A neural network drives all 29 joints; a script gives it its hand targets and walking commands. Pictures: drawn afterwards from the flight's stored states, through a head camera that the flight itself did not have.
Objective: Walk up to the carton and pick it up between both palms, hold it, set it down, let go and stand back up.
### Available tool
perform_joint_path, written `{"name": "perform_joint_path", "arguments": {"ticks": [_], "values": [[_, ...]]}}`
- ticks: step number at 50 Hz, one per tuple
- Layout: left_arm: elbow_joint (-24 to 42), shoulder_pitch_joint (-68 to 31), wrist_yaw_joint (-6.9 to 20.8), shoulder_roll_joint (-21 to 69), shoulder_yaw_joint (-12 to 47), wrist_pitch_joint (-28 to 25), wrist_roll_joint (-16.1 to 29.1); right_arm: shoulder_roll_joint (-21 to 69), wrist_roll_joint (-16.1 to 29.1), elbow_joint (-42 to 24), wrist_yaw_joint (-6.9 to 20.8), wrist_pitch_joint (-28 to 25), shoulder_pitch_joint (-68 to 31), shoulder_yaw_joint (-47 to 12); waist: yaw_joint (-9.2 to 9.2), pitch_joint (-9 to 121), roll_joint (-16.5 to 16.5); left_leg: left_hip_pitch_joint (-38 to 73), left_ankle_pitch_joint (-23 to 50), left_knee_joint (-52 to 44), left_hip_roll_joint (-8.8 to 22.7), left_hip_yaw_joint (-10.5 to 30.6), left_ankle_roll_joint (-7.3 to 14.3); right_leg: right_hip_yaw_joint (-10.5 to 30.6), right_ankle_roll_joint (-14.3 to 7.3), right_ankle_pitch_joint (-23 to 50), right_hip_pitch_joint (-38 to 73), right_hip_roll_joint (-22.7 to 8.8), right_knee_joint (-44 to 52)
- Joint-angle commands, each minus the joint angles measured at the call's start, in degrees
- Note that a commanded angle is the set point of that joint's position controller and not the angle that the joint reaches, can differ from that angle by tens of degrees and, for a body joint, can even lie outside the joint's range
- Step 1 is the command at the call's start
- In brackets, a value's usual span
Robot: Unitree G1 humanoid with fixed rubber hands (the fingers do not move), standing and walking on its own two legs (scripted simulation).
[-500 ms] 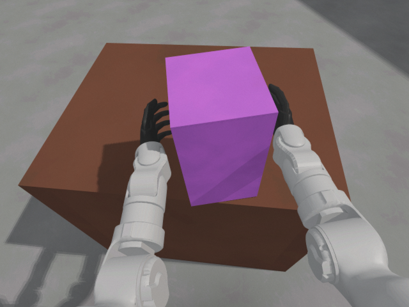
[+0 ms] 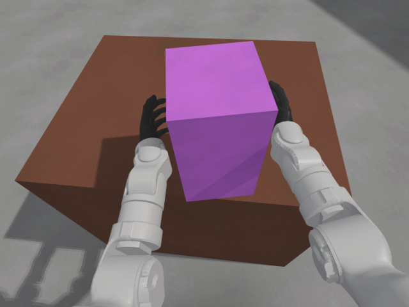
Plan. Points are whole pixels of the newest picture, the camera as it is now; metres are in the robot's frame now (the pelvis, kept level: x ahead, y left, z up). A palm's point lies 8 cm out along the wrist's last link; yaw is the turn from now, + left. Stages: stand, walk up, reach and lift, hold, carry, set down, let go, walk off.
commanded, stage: reach and lift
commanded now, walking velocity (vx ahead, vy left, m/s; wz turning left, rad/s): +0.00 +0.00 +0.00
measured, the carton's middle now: (215, 131) +0.44 +0.06 +0.06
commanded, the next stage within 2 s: none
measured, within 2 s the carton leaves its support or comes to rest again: leaves its support in 1.28 s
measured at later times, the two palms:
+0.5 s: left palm (151, 138) +0.39 +0.18 +0.10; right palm (280, 122) +0.45 -0.06 +0.10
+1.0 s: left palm (147, 145) +0.37 +0.18 +0.10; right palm (278, 134) +0.43 -0.06 +0.09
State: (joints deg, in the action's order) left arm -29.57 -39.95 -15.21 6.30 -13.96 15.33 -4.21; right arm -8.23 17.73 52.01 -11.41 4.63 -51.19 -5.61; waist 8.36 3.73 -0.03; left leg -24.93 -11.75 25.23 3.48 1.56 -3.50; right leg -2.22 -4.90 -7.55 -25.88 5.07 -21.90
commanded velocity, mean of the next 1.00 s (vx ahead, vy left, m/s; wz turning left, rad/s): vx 0.00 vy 0.00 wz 0.00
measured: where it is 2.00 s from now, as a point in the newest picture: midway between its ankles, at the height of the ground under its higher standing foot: outside the picture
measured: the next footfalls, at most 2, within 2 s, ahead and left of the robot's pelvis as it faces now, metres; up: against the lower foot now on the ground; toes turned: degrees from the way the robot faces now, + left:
none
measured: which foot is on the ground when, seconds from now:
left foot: down 0.00-1.00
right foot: down 0.00-1.00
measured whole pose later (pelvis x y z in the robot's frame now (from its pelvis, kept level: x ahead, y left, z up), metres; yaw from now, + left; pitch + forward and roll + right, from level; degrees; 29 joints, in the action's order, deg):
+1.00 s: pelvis +0.01 +0.01 +0.01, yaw +1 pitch +4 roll +0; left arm -25.4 -35.0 -6.7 15.6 -26.1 11.6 -25.4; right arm 3.6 -12.6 59.1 -3.4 -11.2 -45.5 21.9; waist 5.9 -0.3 2.8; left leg -12.1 -9.8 18.2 2.6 0.4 -2.6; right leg -3.4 -4.4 -7.2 -13.4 3.6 -16.8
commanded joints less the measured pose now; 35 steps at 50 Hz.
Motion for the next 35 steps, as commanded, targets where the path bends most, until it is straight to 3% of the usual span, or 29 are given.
{"name": "perform_joint_path", "arguments": {"ticks": [1,17,21,23,24,26,29,35], "values": [[13.7,-28.1,0.4,0.0,2.9,-3.5,-0.8,-1.7,-1.2,-13.2,0.1,-3.0,-31.9,1.0,0.56,40.4,2.9,8.4,21.7,0.4,-2.9,-3.0,0.2,2.7,7.0,23.3,27.6,-3.3,-1.9],[10.8,-28.7,3.2,5.7,0.2,-7.4,-5.8,6.9,-8.3,-11.4,2.4,-4.7,-31.6,4.1,0.58,39.0,4.0,8.0,21.2,-1.9,-3.1,-3.5,1.3,2.0,8.0,23.9,29.8,-4.3,-1.1],[9.1,-29.5,6.4,12.6,-0.6,-8.6,-10.4,17.1,-15.4,-9.4,5.3,-6.0,-31.0,6.3,0.65,37.6,3.9,8.9,21.2,-3.4,-3.2,-4.3,1.5,0.8,8.3,24.6,31.9,-4.7,-0.3],[6.9,-31.7,11.3,26.6,1.9,-7.9,-15.2,35.4,-24.7,-6.3,10.2,-6.7,-30.3,7.8,0.05,37.8,3.2,9.6,20.8,-4.8,-3.3,-5.2,1.1,-0.1,7.9,25.9,33.8,-4.9,-0.1],[5.1,-29.7,13.2,29.2,2.6,-7.6,-16.6,38.6,-26.9,-5.4,12.4,-7.5,-28.6,8.5,-0.01,38.9,2.5,10.0,21.1,-5.2,-3.2,-5.4,1.1,-0.3,7.2,28.3,36.3,-4.7,-0.4],[4.0,-27.1,14.7,29.3,1.7,-7.6,-17.7,38.9,-29.9,-4.3,14.2,-9.5,-27.4,10.1,-0.34,35.9,3.2,8.8,20.6,-6.2,-3.5,-6.3,1.2,-0.9,7.6,33.0,40.4,-5.0,-1.2],[2.7,-25.3,15.8,29.3,-0.2,-7.8,-19.0,38.8,-33.4,-2.0,14.8,-12.9,-27.1,12.3,-0.52,28.7,4.5,7.3,16.6,-8.5,-3.0,-7.4,1.9,-1.7,8.7,36.1,42.6,-6.0,-1.6],[2.2,-23.8,15.6,30.2,0.6,-7.5,-20.2,38.3,-35.6,2.4,15.0,-16.7,-25.3,14.1,-1.18,22.2,3.8,9.1,15.1,-9.6,-2.4,-8.4,2.6,-2.2,8.0,31.6,40.9,-6.0,0.4]]}}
